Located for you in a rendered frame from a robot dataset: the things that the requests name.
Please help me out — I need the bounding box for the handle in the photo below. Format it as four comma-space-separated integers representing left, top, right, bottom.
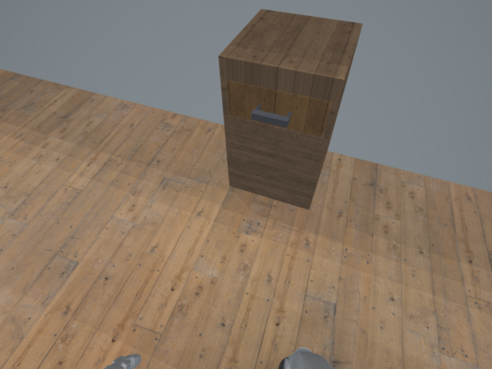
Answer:
251, 105, 291, 128

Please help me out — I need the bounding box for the drawer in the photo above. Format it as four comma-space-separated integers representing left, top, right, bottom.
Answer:
227, 80, 332, 137

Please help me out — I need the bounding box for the cabinet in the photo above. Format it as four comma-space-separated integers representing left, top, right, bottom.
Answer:
218, 9, 363, 210

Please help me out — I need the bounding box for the robot right thigh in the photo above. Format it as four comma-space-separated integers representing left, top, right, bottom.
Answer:
284, 351, 333, 369

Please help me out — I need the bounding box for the right robot shin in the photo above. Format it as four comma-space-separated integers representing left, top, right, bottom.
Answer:
294, 347, 311, 354

